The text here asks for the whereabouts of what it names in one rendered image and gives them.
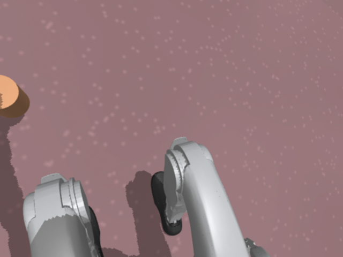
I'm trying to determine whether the mug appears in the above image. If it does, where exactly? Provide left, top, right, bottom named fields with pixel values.
left=0, top=75, right=30, bottom=118

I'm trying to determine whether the right robot hand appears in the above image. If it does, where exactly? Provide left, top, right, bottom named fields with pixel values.
left=244, top=238, right=270, bottom=257

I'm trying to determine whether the left robot foot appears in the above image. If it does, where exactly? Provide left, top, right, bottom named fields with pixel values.
left=89, top=206, right=104, bottom=257

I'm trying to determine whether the right robot foot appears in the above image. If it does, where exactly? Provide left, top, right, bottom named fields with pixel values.
left=151, top=171, right=182, bottom=236

